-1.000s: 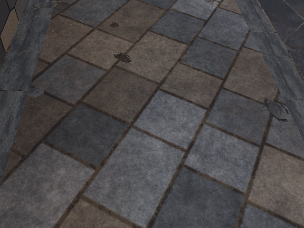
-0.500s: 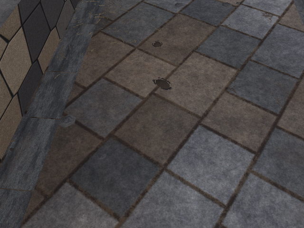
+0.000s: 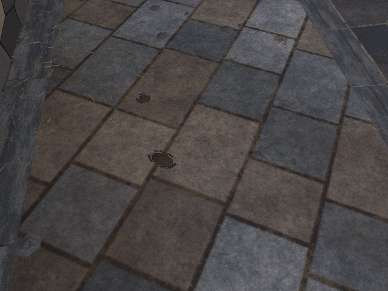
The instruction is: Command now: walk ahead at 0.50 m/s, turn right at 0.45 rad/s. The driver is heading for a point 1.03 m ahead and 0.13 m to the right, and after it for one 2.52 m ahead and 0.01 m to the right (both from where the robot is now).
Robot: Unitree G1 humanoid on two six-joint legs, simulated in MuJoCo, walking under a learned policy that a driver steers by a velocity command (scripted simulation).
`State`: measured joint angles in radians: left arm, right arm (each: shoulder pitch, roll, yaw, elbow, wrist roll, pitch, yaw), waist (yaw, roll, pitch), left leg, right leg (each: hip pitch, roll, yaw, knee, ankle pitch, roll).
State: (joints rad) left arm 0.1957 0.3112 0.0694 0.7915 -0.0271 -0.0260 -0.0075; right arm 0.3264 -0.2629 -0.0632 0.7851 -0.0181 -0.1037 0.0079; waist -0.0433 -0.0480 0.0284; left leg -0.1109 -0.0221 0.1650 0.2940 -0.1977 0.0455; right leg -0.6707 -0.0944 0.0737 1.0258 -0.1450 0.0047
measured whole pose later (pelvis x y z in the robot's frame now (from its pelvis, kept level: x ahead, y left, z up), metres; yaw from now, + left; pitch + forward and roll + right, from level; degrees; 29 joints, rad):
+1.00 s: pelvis +0.59 -0.07 +0.00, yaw -15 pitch +1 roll +1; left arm 0.23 0.30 0.05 0.79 -0.01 -0.06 0.00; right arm 0.29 -0.26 -0.05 0.81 0.00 -0.10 0.03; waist -0.03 -0.04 0.03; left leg -0.22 -0.06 0.05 0.36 -0.15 0.07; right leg -0.56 -0.09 0.04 1.08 -0.28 -0.02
